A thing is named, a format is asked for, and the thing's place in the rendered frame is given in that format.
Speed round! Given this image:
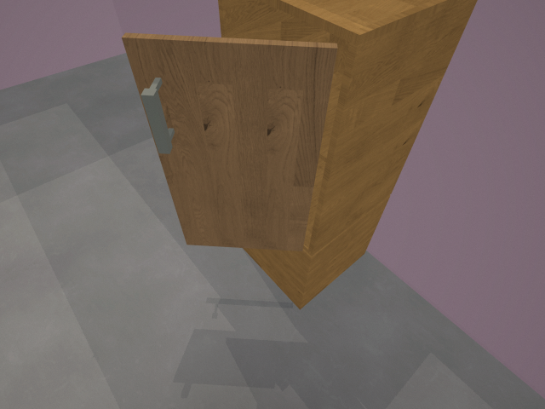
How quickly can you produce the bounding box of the handle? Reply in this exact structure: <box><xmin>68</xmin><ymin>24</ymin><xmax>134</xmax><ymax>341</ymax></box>
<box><xmin>141</xmin><ymin>78</ymin><xmax>175</xmax><ymax>154</ymax></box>

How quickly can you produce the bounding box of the cupboard door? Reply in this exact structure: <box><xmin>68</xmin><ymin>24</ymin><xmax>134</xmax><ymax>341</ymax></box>
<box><xmin>122</xmin><ymin>32</ymin><xmax>338</xmax><ymax>251</ymax></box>

